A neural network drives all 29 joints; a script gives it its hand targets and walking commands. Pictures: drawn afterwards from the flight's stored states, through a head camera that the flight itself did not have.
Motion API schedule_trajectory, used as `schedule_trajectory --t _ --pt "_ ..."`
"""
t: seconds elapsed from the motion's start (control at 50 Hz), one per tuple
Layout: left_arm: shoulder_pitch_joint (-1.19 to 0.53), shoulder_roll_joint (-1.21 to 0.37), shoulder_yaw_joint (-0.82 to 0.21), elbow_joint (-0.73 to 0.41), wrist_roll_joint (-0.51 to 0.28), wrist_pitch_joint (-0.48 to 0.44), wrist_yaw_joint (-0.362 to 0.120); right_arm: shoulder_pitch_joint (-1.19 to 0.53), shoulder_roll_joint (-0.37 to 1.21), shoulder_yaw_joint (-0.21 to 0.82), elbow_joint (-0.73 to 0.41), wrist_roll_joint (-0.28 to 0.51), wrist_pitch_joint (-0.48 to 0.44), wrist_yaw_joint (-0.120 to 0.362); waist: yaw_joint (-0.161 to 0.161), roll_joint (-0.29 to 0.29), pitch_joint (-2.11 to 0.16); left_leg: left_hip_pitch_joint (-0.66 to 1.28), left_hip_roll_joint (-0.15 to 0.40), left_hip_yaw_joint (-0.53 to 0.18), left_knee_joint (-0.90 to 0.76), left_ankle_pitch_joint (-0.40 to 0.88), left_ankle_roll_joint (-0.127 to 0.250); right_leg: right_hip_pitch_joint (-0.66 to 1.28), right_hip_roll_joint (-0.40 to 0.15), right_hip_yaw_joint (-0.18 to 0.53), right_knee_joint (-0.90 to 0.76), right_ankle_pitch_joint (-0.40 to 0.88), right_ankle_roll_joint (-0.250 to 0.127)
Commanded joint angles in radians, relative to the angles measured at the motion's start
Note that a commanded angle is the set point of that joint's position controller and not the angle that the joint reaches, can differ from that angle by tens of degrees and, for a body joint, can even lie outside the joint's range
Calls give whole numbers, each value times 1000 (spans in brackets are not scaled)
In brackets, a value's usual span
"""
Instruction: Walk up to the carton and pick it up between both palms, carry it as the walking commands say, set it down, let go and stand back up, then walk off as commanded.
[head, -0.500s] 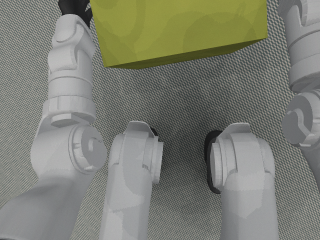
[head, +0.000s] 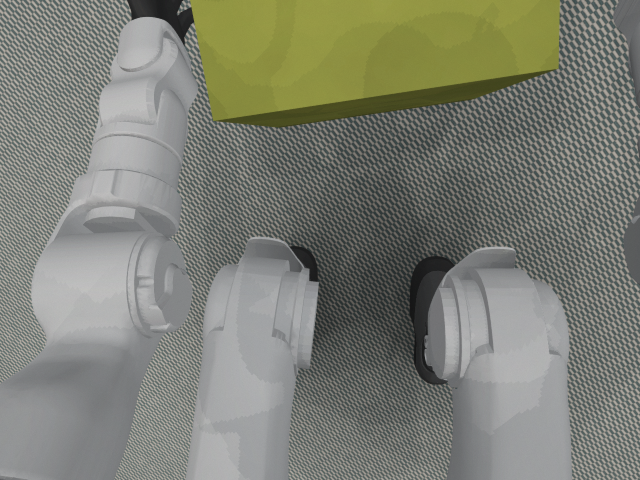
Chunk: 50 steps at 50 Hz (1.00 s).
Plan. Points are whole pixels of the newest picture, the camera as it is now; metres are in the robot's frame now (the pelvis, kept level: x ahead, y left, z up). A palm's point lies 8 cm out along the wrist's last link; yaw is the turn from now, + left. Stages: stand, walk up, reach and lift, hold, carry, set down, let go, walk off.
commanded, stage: set down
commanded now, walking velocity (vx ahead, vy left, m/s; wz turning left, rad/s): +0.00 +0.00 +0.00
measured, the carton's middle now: out of the picture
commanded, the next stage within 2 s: let go in 1.54 s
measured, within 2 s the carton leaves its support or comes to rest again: neither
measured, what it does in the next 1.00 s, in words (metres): rises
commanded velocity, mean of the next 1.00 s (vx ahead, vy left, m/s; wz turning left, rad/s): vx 0.00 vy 0.00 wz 0.00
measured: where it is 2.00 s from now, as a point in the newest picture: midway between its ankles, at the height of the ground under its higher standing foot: (360, 333)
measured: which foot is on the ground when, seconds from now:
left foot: down 0.00-1.00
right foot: down 0.00-1.00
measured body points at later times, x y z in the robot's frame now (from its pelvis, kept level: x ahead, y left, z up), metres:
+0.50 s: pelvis +0.00 +0.00 +0.04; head +0.36 -0.02 +0.31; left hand +0.55 +0.21 -0.09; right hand +0.59 -0.23 -0.08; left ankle +0.11 +0.12 -0.34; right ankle +0.10 -0.11 -0.34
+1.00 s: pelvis +0.01 +0.00 +0.17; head +0.35 -0.03 +0.46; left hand +0.55 +0.21 +0.06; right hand +0.60 -0.25 +0.07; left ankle +0.11 +0.12 -0.34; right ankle +0.10 -0.11 -0.34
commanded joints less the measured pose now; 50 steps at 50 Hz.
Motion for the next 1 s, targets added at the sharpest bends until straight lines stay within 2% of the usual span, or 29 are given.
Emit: schedule_trajectory --t 0.0,0.12,0.26,0.34,0.46,0.66,0.98 --pt "-218 152 4 -102 -4 -15 -4 -254 -125 -19 -71 5 -15 9 35 -102 -1098 460 50 46 -133 389 2 517 -70 5 -168 361 7" --pt "-217 165 3 -115 -19 -3 -15 -276 -151 -29 -107 5 -8 21 36 -116 -1106 460 51 48 -132 376 7 547 -72 1 -166 356 6" --pt "-191 197 9 -274 -45 39 5 -264 -188 -55 -282 -5 34 13 33 -148 -1450 590 34 81 -166 434 17 764 -58 -19 -196 447 10" --pt "-155 196 29 -326 -37 75 14 -227 -189 -75 -328 -25 71 20 35 -154 -1492 592 26 98 -221 399 21 782 -52 -32 -249 420 6" --pt "-109 164 49 -349 -11 111 0 -175 -171 -113 -332 -63 105 47 28 -145 -1418 574 22 97 -334 350 18 749 -45 -39 -365 368 0" --pt "-72 135 75 -377 30 136 -25 -141 -161 -166 -316 -102 123 85 29 -128 -1428 665 20 89 -516 387 5 783 -35 -49 -546 391 4" --pt "36 122 94 -470 48 163 -49 -82 -163 -197 -374 -134 144 120 43 -168 -1542 823 20 97 -803 490 -2 1087 -20 -43 -821 535 13"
